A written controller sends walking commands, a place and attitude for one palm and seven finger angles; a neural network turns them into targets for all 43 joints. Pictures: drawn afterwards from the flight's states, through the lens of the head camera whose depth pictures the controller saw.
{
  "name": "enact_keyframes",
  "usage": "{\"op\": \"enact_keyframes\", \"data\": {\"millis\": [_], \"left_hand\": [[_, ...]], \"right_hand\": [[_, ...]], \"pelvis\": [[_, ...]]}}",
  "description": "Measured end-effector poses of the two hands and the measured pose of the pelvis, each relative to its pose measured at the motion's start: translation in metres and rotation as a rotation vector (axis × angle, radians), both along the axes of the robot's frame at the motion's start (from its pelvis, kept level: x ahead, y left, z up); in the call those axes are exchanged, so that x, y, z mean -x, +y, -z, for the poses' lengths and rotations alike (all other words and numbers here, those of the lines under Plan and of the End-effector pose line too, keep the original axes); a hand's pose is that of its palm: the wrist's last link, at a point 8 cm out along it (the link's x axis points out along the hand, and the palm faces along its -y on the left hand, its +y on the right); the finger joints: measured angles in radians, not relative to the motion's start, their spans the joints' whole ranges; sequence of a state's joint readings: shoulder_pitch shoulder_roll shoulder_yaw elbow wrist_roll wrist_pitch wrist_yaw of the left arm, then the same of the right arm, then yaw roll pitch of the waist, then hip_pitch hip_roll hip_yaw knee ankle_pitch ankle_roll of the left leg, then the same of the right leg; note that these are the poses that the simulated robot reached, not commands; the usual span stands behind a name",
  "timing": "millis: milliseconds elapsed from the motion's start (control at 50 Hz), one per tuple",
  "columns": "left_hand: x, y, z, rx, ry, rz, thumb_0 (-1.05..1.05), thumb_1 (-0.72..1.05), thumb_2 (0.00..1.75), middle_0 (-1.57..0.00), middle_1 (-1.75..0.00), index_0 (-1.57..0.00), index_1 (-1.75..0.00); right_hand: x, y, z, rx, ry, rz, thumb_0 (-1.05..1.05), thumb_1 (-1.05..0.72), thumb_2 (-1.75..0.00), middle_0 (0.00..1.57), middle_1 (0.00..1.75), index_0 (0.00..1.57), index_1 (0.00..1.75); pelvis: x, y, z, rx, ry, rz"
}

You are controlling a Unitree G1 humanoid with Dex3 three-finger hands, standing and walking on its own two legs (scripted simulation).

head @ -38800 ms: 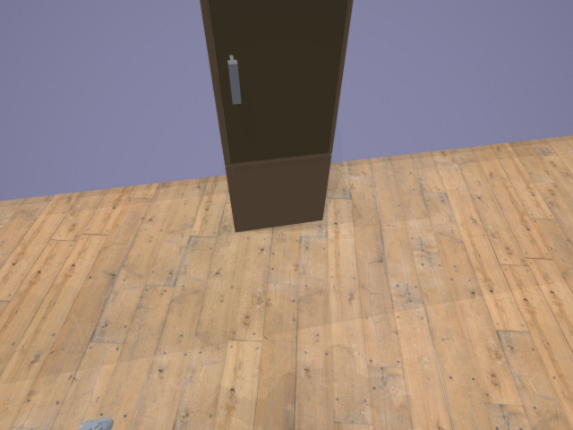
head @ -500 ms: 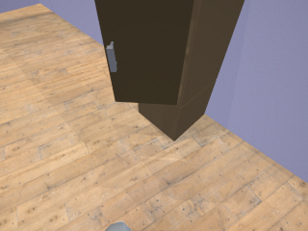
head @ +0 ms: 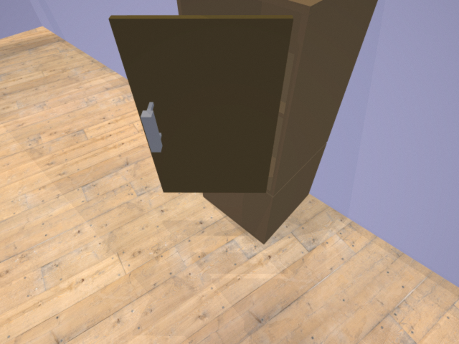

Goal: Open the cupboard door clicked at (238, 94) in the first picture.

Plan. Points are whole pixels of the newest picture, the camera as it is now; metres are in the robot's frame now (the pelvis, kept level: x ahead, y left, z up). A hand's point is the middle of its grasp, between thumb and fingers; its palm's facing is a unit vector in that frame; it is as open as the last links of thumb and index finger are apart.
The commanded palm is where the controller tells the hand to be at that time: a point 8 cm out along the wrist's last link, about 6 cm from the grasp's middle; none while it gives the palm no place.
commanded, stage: come to a stop and stand still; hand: left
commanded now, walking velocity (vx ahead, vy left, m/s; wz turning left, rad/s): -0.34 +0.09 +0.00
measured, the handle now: (153, 127) +0.63 +0.23 -0.01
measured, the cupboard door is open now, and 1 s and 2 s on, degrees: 42 42 42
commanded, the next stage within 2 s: look again from close up in 1.28 s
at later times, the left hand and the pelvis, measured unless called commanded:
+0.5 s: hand out of the picture +0.11 +0.19 -0.17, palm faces +0.04 -0.97 -0.24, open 7.3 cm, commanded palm none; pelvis +0.04 -0.01 +0.00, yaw +1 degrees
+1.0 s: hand out of the picture +0.04 +0.22 -0.16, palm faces +0.00 -0.97 -0.22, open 7.4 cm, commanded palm none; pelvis -0.01 +0.03 +0.00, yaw -2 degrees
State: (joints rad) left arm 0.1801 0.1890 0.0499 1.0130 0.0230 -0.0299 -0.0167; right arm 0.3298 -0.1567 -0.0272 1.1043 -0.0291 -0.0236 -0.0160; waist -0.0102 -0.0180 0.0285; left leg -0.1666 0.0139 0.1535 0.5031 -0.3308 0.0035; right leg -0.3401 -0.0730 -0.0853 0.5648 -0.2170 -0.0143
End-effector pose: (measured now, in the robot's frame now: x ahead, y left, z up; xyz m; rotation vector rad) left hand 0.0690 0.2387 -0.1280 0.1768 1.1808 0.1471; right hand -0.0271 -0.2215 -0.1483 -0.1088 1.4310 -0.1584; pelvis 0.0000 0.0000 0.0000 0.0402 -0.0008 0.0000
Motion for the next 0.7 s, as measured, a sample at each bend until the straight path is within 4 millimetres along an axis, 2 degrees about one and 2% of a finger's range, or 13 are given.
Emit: {"op": "enact_keyframes", "data": {"millis": [60,140,220,320,400,500,600,700], "left_hand": [[-0.023,-0.009,-0.001,-0.007,-0.003,0.007,0.0,0.93,0.9,-0.2,-0.3,-0.19,-0.3],[-0.041,-0.02,0.003,0.011,0.022,0.002,0.0,0.92,0.9,-0.2,-0.3,-0.2,-0.3],[-0.051,-0.022,0.008,0.028,0.044,-0.021,0.0,0.92,0.9,-0.2,-0.3,-0.2,-0.3],[-0.055,-0.015,0.007,0.011,0.055,-0.022,0.0,0.92,0.9,-0.2,-0.3,-0.2,-0.3],[-0.05,-0.009,0.006,-0.019,0.061,-0.029,0.0,0.92,0.9,-0.2,-0.3,-0.2,-0.3],[-0.032,-0.006,0.006,-0.026,0.073,-0.039,0.0,0.91,0.9,-0.2,-0.3,-0.2,-0.3],[-0.01,0.003,0.011,-0.023,0.077,-0.017,0.0,0.91,0.9,-0.2,-0.3,-0.2,-0.3],[0.002,0.013,0.012,-0.01,0.054,-0.005,0.0,0.91,0.9,-0.2,-0.3,-0.2,-0.3]], "right_hand": [[-0.007,-0.002,0.005,-0.012,0.051,0.013,0.0,-0.92,-0.9,0.2,0.3,0.2,0.3],[-0.029,-0.002,0.0,-0.001,0.063,0.02,0.0,-0.91,-0.9,0.2,0.3,0.19,0.3],[-0.055,-0.001,-0.004,0.018,0.035,0.019,0.0,-0.91,-0.9,0.2,0.3,0.19,0.3],[-0.087,-0.005,-0.005,0.034,-0.033,0.006,0.0,-0.91,-0.9,0.2,0.3,0.2,0.3],[-0.106,-0.016,-0.002,0.045,-0.078,-0.006,0.0,-0.91,-0.9,0.2,0.3,0.2,0.3],[-0.118,-0.025,-0.007,0.065,-0.114,-0.022,0.0,-0.91,-0.9,0.2,0.3,0.2,0.3],[-0.128,-0.025,-0.015,0.099,-0.228,-0.048,0.0,-0.91,-0.9,0.2,0.3,0.2,0.3],[-0.128,-0.012,-0.024,0.105,-0.306,-0.052,0.0,-0.91,-0.9,0.2,0.3,0.19,0.3]], "pelvis": [[-0.019,-0.004,0.001,0.025,-0.003,-0.014],[-0.037,-0.006,-0.002,0.035,0.004,-0.02],[-0.05,-0.005,-0.003,0.028,0.009,-0.005],[-0.053,-0.005,-0.003,0.026,0.015,0.002],[-0.051,-0.009,0.001,0.022,0.018,0.008],[-0.043,-0.009,-0.001,0.03,0.006,-0.012],[-0.036,0.003,0.005,0.038,-0.004,0.0],[-0.028,0.013,0.005,0.042,-0.018,0.02]]}}
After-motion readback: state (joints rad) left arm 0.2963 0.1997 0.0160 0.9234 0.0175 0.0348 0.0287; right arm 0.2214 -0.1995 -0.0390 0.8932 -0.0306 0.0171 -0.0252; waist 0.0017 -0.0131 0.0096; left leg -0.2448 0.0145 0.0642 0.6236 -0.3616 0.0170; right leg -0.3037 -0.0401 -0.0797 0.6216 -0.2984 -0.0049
